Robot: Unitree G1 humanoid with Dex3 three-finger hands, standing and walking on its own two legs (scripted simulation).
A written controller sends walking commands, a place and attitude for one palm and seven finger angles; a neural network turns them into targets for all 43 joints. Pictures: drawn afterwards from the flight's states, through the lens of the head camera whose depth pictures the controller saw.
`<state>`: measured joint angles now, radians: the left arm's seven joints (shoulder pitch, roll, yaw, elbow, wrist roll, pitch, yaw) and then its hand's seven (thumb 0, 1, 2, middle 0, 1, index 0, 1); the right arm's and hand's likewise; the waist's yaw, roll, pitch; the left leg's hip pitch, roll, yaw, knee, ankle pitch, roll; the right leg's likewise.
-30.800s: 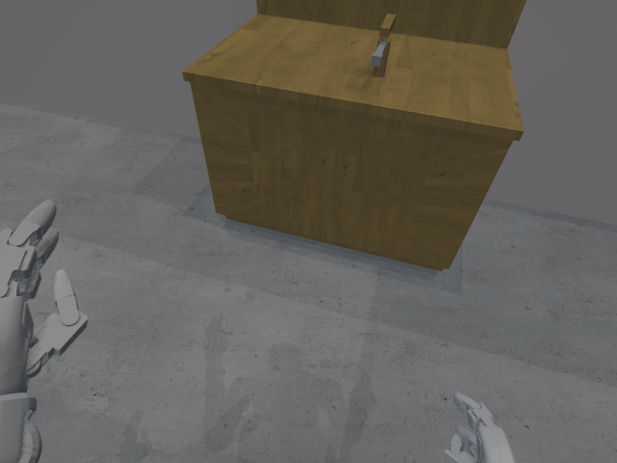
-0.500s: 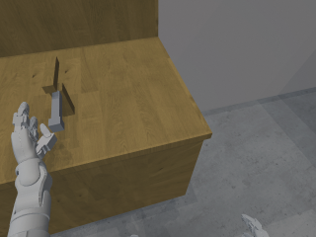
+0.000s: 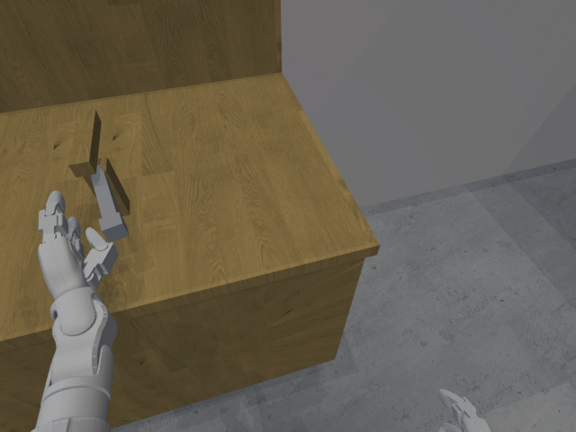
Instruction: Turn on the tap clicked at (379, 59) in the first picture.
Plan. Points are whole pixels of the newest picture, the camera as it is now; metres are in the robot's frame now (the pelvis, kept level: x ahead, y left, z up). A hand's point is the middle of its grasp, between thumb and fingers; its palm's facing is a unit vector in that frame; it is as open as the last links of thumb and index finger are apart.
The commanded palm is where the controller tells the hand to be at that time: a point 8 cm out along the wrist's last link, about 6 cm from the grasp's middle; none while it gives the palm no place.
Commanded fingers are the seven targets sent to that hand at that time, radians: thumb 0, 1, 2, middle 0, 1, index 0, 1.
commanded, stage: push the lever round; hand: left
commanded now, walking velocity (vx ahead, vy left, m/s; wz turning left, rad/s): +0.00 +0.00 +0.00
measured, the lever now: (114, 227) +0.37 +0.27 +0.09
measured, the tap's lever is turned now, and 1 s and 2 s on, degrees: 13 39 69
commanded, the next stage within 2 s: none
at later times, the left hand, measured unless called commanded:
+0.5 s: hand (142, 239) +0.35 +0.22 +0.08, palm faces +0.64 -0.77 -0.06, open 7.7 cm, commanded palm +0.31 +0.25 +0.08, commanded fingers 0.00 0.90 0.90 -0.15 -0.15 -0.15 -0.15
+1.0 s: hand (168, 226) +0.38 +0.19 +0.08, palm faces +0.72 -0.69 -0.07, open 7.7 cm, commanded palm +0.33 +0.21 +0.08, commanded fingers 0.00 0.90 0.90 -0.15 -0.15 -0.15 -0.15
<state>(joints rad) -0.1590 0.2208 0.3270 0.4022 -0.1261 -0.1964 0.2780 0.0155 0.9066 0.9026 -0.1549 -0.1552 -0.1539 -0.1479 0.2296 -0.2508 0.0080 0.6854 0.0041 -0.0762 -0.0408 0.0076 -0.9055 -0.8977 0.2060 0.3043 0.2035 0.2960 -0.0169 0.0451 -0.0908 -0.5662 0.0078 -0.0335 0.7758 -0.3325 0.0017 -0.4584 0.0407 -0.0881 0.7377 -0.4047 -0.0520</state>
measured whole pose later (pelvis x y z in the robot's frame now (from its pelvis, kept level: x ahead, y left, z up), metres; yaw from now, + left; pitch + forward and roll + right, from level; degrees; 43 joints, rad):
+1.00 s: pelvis +0.00 +0.00 +0.00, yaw +1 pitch +7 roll -1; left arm -0.36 0.02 0.19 0.49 0.04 -0.08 0.74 0.01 0.92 0.91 -0.15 -0.16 -0.15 -0.15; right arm 0.18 -0.21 -0.02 0.73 -0.04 0.02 -0.01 0.01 -0.91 -0.90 0.21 0.30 0.20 0.30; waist -0.03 0.04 -0.11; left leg -0.58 0.00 -0.05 0.78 -0.33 -0.01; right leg -0.47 0.04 -0.10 0.75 -0.41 -0.06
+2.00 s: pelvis +0.00 -0.03 -0.01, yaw +1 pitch +13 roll +0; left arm -0.72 0.03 0.38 0.82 0.15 -0.04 0.94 0.01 0.90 0.90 -0.16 -0.16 -0.15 -0.15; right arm 0.24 -0.21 -0.04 0.77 -0.10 0.03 0.05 0.00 -0.91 -0.90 0.20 0.30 0.20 0.30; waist -0.09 0.04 -0.16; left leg -0.71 0.01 -0.07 0.82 -0.34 -0.03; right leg -0.61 0.05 -0.12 0.82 -0.44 -0.09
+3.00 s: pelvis +0.02 -0.01 +0.00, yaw +1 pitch +11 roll -1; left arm -0.68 -0.02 0.32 0.71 0.12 0.05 0.92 0.02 0.89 0.90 -0.15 -0.16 -0.16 -0.15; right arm 0.22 -0.20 -0.05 0.76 -0.10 0.03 0.08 0.00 -0.91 -0.90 0.20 0.30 0.20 0.30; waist -0.06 0.04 -0.16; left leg -0.62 0.00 -0.05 0.78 -0.35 -0.01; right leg -0.50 0.04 -0.11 0.74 -0.43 -0.06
